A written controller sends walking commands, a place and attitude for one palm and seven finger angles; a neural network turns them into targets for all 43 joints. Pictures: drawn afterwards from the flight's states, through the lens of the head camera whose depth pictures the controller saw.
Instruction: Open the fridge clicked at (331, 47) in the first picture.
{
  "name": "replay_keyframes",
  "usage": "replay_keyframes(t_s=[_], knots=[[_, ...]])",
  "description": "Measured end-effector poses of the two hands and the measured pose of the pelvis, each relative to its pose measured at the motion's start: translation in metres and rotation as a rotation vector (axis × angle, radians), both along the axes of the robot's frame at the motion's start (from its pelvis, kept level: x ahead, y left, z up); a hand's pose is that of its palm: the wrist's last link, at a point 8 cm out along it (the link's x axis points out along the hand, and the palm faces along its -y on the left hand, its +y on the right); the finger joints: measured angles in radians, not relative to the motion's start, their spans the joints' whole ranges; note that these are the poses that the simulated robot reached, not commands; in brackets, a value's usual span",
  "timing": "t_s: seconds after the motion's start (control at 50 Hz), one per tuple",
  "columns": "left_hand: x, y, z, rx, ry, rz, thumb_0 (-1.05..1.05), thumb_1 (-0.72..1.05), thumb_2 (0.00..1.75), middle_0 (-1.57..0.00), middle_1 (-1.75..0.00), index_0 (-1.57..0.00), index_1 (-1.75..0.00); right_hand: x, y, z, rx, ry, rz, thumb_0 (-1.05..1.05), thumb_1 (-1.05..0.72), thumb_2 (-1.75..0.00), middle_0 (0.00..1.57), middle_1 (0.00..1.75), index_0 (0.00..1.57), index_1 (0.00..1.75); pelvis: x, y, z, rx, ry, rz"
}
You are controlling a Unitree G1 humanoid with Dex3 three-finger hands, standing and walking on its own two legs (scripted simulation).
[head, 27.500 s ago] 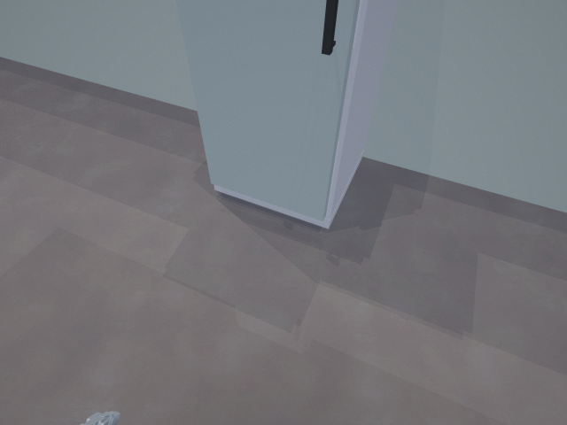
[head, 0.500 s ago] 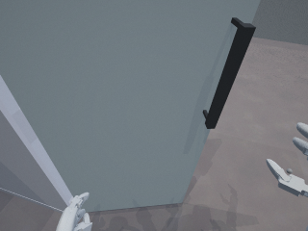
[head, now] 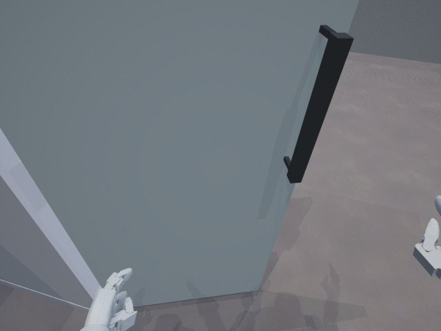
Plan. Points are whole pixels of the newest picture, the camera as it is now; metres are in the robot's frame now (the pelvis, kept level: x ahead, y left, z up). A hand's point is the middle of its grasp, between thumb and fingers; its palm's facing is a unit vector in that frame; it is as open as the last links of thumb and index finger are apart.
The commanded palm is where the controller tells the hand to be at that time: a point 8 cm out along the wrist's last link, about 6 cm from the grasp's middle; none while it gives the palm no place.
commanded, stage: draw the hand back to the body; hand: right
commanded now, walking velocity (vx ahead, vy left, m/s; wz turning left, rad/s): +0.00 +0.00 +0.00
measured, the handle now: (307, 115) +0.43 -0.17 +0.22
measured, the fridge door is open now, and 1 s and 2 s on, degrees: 67 67 67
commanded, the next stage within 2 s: step back with the hand held close in 0.04 s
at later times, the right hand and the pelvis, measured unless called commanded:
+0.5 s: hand (421, 261) +0.17 -0.27 +0.15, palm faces +0.34 +0.81 -0.48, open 7.4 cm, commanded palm +0.11 -0.31 +0.17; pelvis -0.04 -0.02 -0.01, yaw +2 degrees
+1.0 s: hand out of the picture +0.08 -0.31 +0.16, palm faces +0.50 +0.75 -0.43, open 7.4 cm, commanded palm +0.00 -0.34 +0.17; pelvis -0.12 -0.03 -0.02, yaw -4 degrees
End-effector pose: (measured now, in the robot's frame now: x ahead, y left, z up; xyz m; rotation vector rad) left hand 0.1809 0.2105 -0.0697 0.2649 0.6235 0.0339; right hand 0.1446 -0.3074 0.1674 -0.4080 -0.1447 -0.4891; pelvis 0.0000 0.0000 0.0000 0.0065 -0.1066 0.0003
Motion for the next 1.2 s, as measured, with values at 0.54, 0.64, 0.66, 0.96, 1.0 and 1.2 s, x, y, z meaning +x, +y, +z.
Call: replay_keyframes(t_s=[0.54, 0.64, 0.66, 0.96, 1.0, 1.2], knots=[[-0.057, 0.014, 0.0, 0.036, 0.057, 0.166, 0.02, 0.9, 0.9, -0.2, -0.3, -0.2, -0.3, -0.017, -0.005, 0.004, -0.158, 0.032, 0.149, 0.02, -0.89, -0.9, 0.21, 0.31, 0.22, 0.3, -0.044, -0.019, -0.007, 0.005, 0.095, 0.033], [-0.08, 0.006, -0.004, 0.037, 0.059, 0.151, 0.02, 0.9, 0.9, -0.2, -0.3, -0.2, -0.3, -0.041, -0.016, 0.007, -0.181, -0.022, 0.113, 0.02, -0.89, -0.9, 0.21, 0.31, 0.22, 0.3, -0.062, -0.023, -0.011, 0.013, 0.089, 0.022], [-0.084, 0.004, -0.005, 0.037, 0.059, 0.146, 0.02, 0.9, 0.9, -0.2, -0.3, -0.2, -0.3, -0.046, -0.018, 0.007, -0.183, -0.032, 0.104, 0.02, -0.89, -0.9, 0.21, 0.31, 0.22, 0.3, -0.066, -0.024, -0.012, 0.016, 0.088, 0.017], [-0.131, -0.013, -0.016, 0.067, 0.065, 0.074, 0.02, 0.9, 0.9, -0.21, -0.3, -0.21, -0.3, -0.106, -0.03, 0.003, -0.185, -0.145, 0.057, 0.02, -0.89, -0.9, 0.21, 0.31, 0.21, 0.3, -0.112, -0.031, -0.02, 0.05, 0.078, -0.041], [-0.134, -0.016, -0.015, 0.059, 0.048, 0.07, 0.02, 0.9, 0.9, -0.21, -0.3, -0.21, -0.3, -0.112, -0.033, 0.008, -0.21, -0.16, 0.055, 0.02, -0.89, -0.9, 0.21, 0.31, 0.21, 0.3, -0.116, -0.03, -0.02, 0.064, 0.072, -0.062], [-0.142, -0.024, -0.009, 0.043, 0.066, 0.034, 0.02, 0.9, 0.9, -0.21, -0.3, -0.21, -0.3, -0.15, -0.033, 0.007, -0.181, -0.117, 0.048, 0.02, -0.89, -0.9, 0.21, 0.31, 0.21, 0.3, -0.142, -0.032, -0.013, 0.019, 0.119, -0.04]])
